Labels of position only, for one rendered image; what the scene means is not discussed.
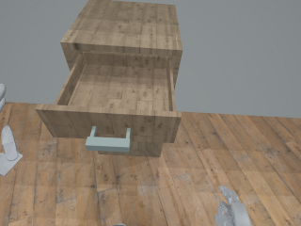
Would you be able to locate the handle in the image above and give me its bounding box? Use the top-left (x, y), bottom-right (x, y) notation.
top-left (85, 126), bottom-right (131, 153)

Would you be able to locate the robot left hand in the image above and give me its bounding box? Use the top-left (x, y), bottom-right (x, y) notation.
top-left (0, 83), bottom-right (23, 177)

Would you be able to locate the drawer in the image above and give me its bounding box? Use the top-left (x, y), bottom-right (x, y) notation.
top-left (35, 51), bottom-right (182, 143)

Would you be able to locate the robot right hand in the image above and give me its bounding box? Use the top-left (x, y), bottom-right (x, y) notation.
top-left (214, 185), bottom-right (252, 226)

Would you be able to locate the cabinet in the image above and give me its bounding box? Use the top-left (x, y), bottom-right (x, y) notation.
top-left (60, 0), bottom-right (183, 157)

